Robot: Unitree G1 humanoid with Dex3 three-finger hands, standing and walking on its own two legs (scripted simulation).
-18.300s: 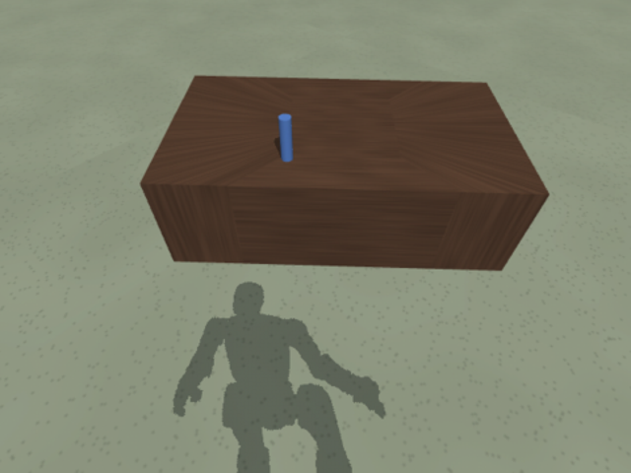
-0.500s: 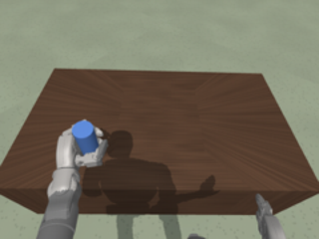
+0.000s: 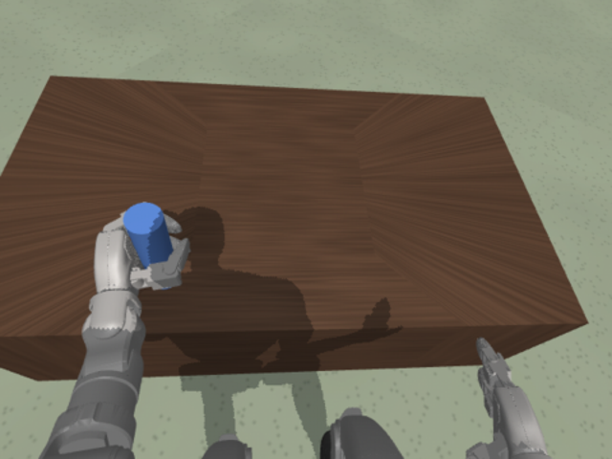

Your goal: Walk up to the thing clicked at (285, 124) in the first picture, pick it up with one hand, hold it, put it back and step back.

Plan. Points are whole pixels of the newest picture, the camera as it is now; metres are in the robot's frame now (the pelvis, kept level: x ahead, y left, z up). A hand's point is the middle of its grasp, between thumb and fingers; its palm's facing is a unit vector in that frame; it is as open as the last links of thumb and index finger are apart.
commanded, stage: crouch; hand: left
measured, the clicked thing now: (155, 251) +0.39 +0.18 +0.01
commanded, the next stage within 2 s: lower in 1.04 s
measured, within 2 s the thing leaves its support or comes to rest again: neither
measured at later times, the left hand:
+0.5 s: hand (182, 237) +0.46 +0.17 -0.08, palm faces +0.09 -1.00 +0.01, open 5.7 cm
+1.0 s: hand (186, 232) +0.49 +0.18 -0.11, palm faces +0.12 -0.99 +0.01, open 5.7 cm
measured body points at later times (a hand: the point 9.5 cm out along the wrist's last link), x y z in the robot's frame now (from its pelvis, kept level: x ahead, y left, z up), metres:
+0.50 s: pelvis -0.02 +0.01 -0.06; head +0.14 +0.05 +0.36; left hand +0.45 +0.23 -0.08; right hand +0.15 -0.25 -0.04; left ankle -0.01 +0.12 -0.68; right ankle +0.07 -0.14 -0.68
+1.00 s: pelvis -0.02 +0.00 -0.09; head +0.16 +0.06 +0.32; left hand +0.48 +0.23 -0.11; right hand +0.14 -0.26 -0.04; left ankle -0.01 +0.12 -0.68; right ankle +0.07 -0.14 -0.68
